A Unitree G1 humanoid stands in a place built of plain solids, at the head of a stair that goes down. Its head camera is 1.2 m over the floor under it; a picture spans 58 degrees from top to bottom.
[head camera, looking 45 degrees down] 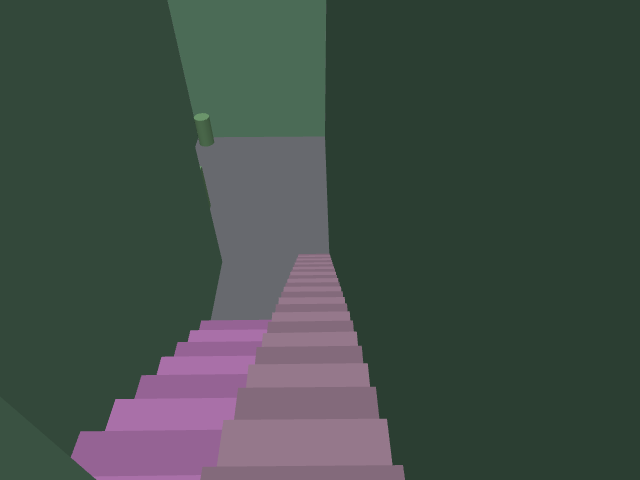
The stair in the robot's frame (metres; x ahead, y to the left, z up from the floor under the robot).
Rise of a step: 0.20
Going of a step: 0.22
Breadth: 0.60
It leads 1 degrees to the left of straight ahead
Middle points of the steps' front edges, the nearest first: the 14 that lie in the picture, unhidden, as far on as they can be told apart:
0.44 0.05 -0.19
0.66 0.05 -0.39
0.88 0.06 -0.59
1.10 0.06 -0.78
1.32 0.06 -0.98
1.54 0.06 -1.17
1.76 0.07 -1.37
1.98 0.07 -1.57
2.20 0.07 -1.76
2.42 0.07 -1.96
2.64 0.08 -2.15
2.86 0.08 -2.35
3.08 0.08 -2.55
3.30 0.08 -2.74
